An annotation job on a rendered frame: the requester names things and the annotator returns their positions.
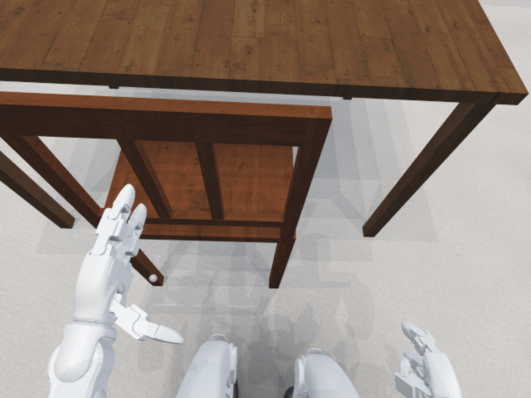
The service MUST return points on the left robot thigh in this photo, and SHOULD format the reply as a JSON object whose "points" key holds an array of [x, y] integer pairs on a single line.
{"points": [[211, 372]]}

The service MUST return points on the chair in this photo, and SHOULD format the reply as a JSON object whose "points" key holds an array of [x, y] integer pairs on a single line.
{"points": [[205, 170]]}

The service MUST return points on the left robot forearm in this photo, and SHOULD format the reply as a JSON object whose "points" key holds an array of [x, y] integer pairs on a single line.
{"points": [[81, 365]]}

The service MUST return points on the table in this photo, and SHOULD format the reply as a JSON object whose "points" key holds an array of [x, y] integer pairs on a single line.
{"points": [[428, 50]]}

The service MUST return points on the robot left hand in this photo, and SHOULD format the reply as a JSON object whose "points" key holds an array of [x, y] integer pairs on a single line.
{"points": [[107, 266]]}

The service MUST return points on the robot thigh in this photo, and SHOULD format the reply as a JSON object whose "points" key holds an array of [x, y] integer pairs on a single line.
{"points": [[211, 372], [319, 376]]}

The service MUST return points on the right robot thigh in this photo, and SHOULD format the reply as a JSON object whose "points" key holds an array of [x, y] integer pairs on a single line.
{"points": [[319, 376]]}

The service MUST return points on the robot right hand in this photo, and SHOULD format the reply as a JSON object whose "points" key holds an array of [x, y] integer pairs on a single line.
{"points": [[435, 375]]}

